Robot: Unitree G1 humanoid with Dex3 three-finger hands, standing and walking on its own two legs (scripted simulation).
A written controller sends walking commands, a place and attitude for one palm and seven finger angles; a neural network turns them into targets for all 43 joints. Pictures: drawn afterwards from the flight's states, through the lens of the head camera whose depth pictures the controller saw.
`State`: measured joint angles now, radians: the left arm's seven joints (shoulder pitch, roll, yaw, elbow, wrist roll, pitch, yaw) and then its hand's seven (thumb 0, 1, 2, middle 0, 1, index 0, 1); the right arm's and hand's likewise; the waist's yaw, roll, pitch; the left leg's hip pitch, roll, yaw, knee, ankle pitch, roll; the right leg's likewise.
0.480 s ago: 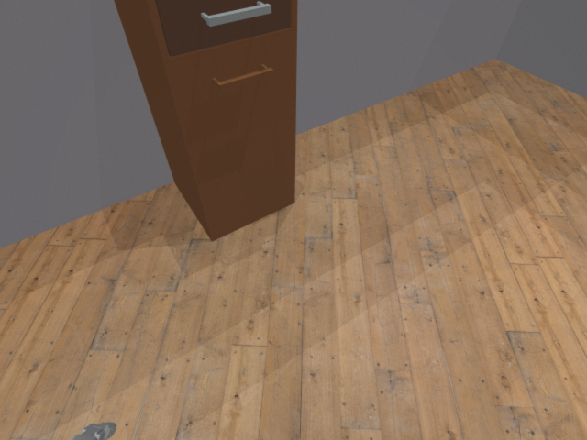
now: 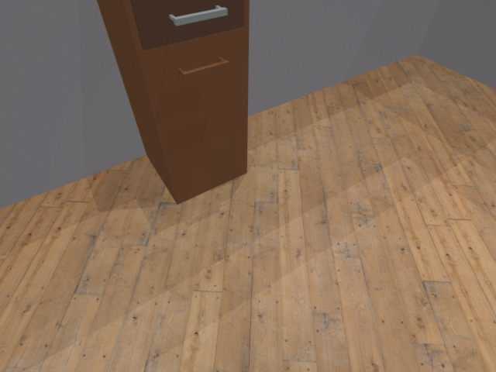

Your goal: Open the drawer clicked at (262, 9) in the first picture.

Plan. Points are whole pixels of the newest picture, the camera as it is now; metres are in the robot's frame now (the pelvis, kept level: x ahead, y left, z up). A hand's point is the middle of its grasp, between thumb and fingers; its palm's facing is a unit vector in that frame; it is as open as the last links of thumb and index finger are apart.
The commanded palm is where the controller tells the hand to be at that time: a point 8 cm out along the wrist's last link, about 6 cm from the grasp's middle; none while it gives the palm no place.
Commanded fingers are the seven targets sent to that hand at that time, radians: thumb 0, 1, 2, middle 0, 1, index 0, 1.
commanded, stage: stand and wait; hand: left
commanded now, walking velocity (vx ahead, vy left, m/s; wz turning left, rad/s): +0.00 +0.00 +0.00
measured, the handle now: (198, 14) +1.12 +0.23 +0.12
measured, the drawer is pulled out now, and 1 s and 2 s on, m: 0.00 0.00 0.00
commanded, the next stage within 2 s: look at it before walking up in 0.36 s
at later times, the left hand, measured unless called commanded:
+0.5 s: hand out of the picture +0.08 +0.24 -0.15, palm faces -0.05 -0.94 -0.34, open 7.4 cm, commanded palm none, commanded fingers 0.00 0.90 0.90 -0.20 -0.30 -0.20 -0.30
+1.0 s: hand out of the picture +0.08 +0.24 -0.15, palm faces -0.05 -0.94 -0.34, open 7.4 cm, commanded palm none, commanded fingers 0.00 0.90 0.90 -0.20 -0.30 -0.20 -0.30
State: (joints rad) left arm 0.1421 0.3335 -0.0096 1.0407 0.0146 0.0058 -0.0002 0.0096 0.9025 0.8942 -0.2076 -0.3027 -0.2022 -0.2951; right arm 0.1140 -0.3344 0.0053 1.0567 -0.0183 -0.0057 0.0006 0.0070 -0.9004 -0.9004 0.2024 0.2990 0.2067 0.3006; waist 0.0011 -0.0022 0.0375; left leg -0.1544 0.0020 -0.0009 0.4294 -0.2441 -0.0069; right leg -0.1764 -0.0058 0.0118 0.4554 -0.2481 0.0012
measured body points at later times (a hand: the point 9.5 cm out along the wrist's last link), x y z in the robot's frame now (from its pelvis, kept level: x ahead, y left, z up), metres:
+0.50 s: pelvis -0.01 -0.01 +0.00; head +0.00 -0.01 +0.45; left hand +0.08 +0.29 -0.13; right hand +0.06 -0.30 -0.13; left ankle -0.01 +0.13 -0.74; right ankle +0.00 -0.12 -0.74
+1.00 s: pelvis +0.00 +0.00 +0.00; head +0.00 +0.00 +0.45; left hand +0.08 +0.29 -0.13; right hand +0.07 -0.30 -0.13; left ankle -0.01 +0.13 -0.74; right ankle +0.00 -0.12 -0.74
